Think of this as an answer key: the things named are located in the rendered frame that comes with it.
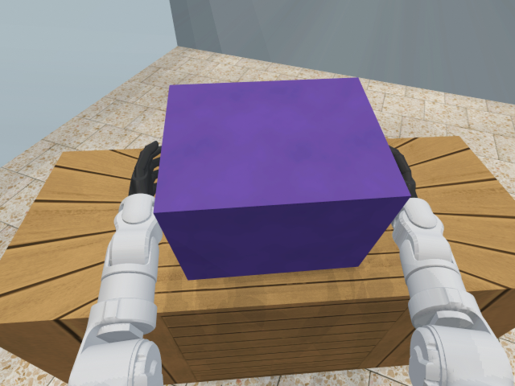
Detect robot right forearm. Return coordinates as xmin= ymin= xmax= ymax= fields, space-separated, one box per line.
xmin=391 ymin=198 xmax=514 ymax=386

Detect pedestal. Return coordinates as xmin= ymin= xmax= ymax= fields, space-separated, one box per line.
xmin=0 ymin=136 xmax=515 ymax=385

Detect right robot upper arm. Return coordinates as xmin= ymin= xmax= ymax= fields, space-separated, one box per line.
xmin=409 ymin=324 xmax=512 ymax=386

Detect robot right hand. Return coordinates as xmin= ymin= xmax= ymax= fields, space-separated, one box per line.
xmin=389 ymin=146 xmax=418 ymax=198

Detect robot left forearm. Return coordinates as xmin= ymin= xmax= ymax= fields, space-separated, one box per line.
xmin=68 ymin=194 xmax=163 ymax=386

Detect carton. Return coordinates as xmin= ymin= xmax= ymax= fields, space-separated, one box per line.
xmin=153 ymin=77 xmax=411 ymax=281

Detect left robot upper arm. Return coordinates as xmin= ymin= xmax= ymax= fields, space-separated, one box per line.
xmin=70 ymin=339 xmax=163 ymax=386

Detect robot left hand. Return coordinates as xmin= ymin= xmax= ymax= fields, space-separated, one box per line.
xmin=128 ymin=141 xmax=162 ymax=196

